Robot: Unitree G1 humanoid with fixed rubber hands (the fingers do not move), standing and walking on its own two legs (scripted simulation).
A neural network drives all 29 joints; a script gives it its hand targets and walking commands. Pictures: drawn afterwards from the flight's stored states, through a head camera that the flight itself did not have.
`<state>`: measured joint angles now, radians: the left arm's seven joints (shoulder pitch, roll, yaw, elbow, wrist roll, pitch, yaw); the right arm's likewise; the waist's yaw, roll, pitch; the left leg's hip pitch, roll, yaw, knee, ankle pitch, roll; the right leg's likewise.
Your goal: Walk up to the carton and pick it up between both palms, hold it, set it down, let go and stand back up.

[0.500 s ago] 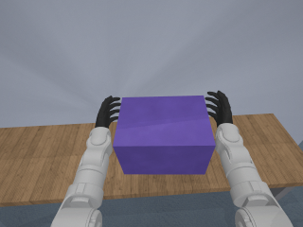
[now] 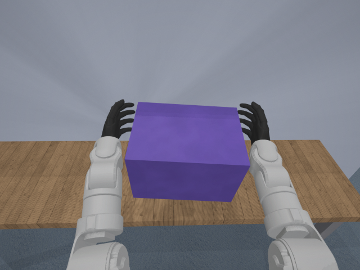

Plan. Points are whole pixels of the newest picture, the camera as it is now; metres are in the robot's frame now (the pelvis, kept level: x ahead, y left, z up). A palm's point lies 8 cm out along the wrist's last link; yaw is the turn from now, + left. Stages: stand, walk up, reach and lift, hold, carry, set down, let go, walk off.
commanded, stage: reach and lift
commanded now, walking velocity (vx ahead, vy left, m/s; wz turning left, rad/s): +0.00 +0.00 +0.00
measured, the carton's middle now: (185, 152) +0.36 -0.01 +0.09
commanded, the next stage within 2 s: hold in 1.06 s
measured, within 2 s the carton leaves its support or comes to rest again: neither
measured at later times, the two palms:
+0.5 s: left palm (109, 127) +0.37 +0.16 +0.16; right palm (256, 130) +0.36 -0.17 +0.15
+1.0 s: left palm (105, 125) +0.36 +0.16 +0.18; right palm (255, 124) +0.36 -0.17 +0.17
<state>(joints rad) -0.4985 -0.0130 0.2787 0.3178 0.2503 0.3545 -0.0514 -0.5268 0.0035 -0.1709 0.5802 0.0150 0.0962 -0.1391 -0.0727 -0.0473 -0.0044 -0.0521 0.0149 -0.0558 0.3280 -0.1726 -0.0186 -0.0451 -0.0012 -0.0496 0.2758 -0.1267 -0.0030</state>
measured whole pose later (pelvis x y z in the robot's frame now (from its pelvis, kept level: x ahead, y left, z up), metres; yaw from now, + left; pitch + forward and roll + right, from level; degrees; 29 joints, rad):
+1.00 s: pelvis +0.01 +0.00 +0.00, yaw +0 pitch -8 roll -1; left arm -0.50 -0.02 0.28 0.10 0.28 0.55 -0.07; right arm -0.56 -0.04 -0.08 0.47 0.12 0.20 -0.17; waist -0.08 -0.05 0.04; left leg 0.00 0.02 -0.05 0.33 -0.19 -0.02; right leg 0.02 0.00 -0.05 0.26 -0.14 0.00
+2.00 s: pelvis +0.00 +0.00 +0.00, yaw +1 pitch -8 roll -1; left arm -0.52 0.00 0.30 0.03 0.29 0.65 -0.10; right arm -0.60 -0.04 -0.07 0.44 0.14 0.28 -0.18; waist -0.07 -0.06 0.03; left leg 0.00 0.02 -0.07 0.33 -0.19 -0.03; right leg 0.01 0.00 -0.06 0.27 -0.14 -0.01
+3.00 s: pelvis +0.00 +0.00 +0.00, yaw +1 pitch -9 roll -1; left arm -0.54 0.00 0.31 0.05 0.30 0.66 -0.10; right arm -0.62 -0.03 -0.08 0.46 0.13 0.28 -0.18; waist -0.07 -0.06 0.03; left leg 0.00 0.02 -0.06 0.33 -0.18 -0.03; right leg 0.01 0.00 -0.06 0.28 -0.14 -0.01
